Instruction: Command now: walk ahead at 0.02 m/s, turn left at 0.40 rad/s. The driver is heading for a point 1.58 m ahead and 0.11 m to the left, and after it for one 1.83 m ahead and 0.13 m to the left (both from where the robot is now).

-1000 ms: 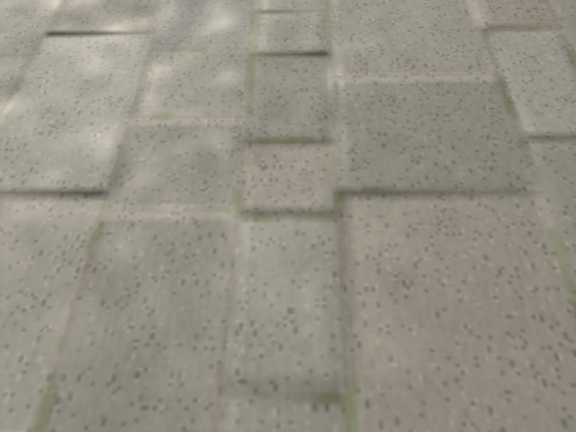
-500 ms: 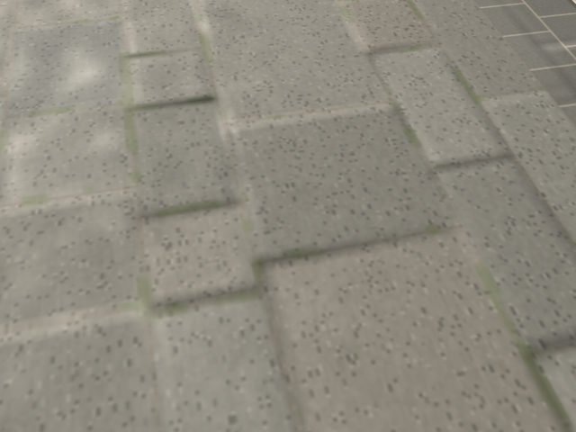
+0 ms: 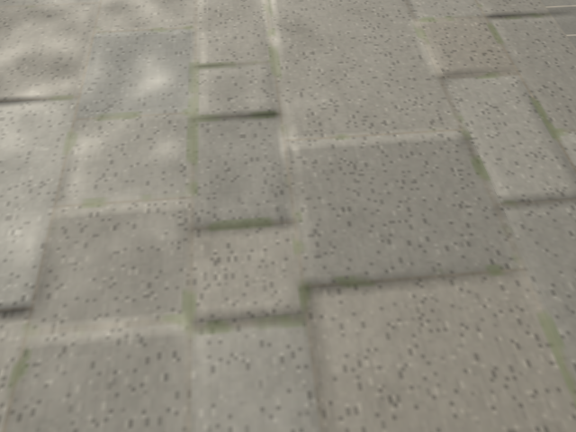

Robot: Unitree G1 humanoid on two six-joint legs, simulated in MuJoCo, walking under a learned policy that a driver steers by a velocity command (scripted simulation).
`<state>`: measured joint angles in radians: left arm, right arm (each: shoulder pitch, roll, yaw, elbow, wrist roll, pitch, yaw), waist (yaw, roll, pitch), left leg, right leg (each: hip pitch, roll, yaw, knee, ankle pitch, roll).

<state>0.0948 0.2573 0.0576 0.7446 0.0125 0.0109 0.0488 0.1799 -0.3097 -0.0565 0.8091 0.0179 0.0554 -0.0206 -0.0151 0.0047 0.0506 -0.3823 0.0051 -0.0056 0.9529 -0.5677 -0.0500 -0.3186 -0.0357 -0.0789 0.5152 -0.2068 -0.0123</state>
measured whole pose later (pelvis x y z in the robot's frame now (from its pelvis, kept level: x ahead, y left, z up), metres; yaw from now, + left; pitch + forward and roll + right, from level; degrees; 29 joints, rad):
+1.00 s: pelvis -0.01 +0.03 +0.01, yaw +1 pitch +1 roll +1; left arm 0.11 0.33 0.09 0.83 -0.03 0.04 0.02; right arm 0.19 -0.29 -0.07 0.76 -0.02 0.01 -0.04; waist -0.02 -0.02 0.07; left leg -0.21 -0.01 0.10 0.46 -0.26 0.04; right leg -0.47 0.00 0.05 1.03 -0.48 0.06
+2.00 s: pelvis -0.01 +0.02 +0.01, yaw +13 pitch +1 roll -2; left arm 0.07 0.35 0.10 0.82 0.00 0.02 0.04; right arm 0.17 -0.30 -0.07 0.74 0.01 0.00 -0.02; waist 0.00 -0.03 0.07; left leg -0.21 -0.04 -0.07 0.40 -0.21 0.06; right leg -0.51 0.00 0.05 1.01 -0.36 0.08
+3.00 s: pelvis +0.42 +0.04 +0.01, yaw -6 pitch +1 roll +2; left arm 0.20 0.31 0.05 0.71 -0.01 -0.05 0.00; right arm 0.31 -0.28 -0.06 0.81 0.00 -0.10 0.02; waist -0.05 -0.05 0.03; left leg -0.16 -0.05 0.04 0.31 -0.17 0.04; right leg -0.59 -0.08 0.05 0.99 -0.29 -0.01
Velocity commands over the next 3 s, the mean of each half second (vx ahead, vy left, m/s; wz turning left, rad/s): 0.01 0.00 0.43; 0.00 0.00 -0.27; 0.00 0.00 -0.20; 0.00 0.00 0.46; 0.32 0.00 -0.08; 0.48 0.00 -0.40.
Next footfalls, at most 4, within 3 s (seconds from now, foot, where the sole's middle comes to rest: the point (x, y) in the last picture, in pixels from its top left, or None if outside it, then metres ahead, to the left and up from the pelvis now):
0.12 left None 0.02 0.14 -0.77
0.62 right None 0.06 -0.09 -0.77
1.18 right None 0.03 -0.12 -0.77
1.76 left None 0.01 0.11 -0.77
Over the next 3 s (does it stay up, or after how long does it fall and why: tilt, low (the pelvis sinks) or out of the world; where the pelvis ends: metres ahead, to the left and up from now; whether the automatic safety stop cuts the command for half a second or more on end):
stays up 0.42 0.04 0.01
